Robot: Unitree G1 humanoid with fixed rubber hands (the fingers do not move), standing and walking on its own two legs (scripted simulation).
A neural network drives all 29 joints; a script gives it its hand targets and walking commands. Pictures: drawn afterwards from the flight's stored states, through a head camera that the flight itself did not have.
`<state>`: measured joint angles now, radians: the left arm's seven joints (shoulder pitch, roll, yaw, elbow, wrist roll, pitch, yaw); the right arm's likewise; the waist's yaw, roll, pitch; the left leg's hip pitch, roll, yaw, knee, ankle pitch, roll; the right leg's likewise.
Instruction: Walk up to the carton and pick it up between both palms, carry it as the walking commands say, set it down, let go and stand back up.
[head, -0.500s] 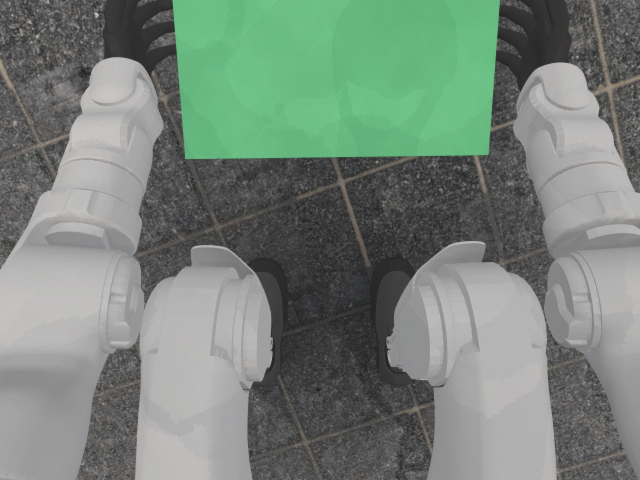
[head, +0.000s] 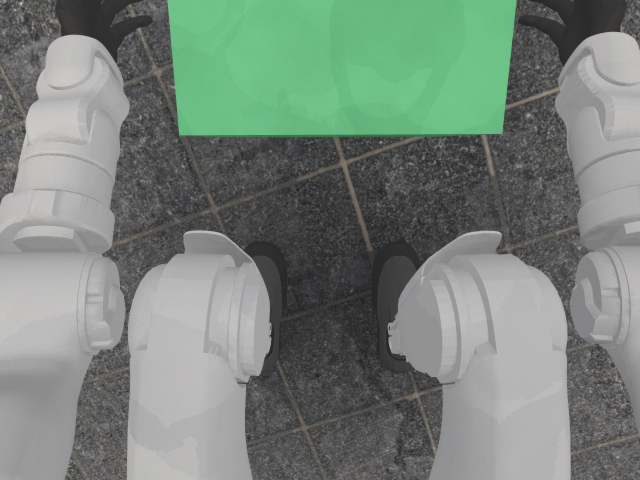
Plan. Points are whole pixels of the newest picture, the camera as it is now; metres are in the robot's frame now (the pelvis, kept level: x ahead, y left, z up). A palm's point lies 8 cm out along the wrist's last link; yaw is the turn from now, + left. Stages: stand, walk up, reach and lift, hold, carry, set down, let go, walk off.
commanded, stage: set down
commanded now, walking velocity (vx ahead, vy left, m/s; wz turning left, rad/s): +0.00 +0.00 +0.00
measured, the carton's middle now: (336, 28) +0.53 +0.00 -0.25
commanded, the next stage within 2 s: let go in 1.34 s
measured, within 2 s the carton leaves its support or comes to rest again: neither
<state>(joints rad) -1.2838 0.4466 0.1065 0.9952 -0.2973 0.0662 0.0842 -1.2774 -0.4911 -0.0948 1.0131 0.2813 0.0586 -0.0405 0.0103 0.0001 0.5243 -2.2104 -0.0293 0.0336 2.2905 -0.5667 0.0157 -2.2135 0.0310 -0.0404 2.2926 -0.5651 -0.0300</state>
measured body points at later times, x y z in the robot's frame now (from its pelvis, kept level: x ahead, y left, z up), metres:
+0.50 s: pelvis -0.01 +0.00 +0.09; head +0.36 +0.00 +0.34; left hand +0.52 +0.24 -0.06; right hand +0.53 -0.25 -0.06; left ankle +0.12 +0.11 -0.31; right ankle +0.12 -0.10 -0.31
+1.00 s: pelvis -0.01 -0.01 +0.21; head +0.35 +0.00 +0.47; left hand +0.52 +0.24 +0.09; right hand +0.53 -0.25 +0.09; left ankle +0.12 +0.11 -0.31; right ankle +0.12 -0.10 -0.31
